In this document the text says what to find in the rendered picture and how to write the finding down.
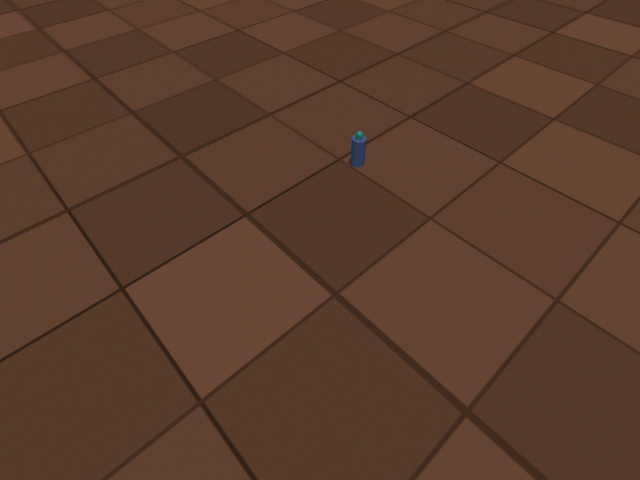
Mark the bottle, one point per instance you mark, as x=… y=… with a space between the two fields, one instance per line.
x=358 y=149

